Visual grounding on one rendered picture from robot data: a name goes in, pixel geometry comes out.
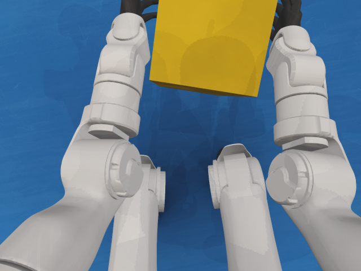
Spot robot left shin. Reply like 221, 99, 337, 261
140, 155, 156, 169

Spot robot right forearm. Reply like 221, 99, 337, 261
266, 25, 350, 165

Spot carton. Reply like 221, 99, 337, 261
149, 0, 278, 97

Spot robot right upper arm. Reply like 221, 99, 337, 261
266, 149, 361, 271

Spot right robot hand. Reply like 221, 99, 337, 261
270, 0, 302, 42

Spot robot left forearm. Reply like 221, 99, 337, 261
61, 12, 151, 165

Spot robot left upper arm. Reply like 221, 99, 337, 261
0, 139, 144, 271

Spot left robot hand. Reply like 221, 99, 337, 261
120, 0, 159, 22

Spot right robot foot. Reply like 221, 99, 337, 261
217, 148, 223, 159

